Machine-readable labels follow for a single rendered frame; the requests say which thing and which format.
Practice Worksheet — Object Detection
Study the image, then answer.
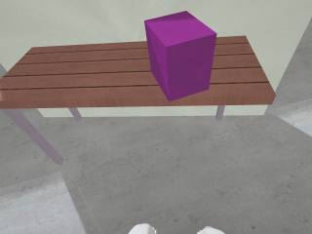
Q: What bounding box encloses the table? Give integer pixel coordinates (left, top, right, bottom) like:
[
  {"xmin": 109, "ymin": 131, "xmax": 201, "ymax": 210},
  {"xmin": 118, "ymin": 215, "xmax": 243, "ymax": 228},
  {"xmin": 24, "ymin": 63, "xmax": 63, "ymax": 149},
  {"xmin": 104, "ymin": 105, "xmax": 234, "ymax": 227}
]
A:
[{"xmin": 0, "ymin": 35, "xmax": 276, "ymax": 165}]

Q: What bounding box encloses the carton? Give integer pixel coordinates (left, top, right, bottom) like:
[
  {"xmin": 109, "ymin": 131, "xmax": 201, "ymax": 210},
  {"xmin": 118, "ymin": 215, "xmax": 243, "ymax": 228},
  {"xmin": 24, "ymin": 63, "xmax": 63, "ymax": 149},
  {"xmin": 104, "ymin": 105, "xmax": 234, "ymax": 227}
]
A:
[{"xmin": 144, "ymin": 11, "xmax": 217, "ymax": 102}]

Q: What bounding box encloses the left robot thigh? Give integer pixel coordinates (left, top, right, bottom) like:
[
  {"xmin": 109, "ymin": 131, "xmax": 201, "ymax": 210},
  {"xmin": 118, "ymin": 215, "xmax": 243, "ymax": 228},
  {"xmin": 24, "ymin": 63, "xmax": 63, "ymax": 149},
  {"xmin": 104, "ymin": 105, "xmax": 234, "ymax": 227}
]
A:
[{"xmin": 129, "ymin": 224, "xmax": 157, "ymax": 234}]

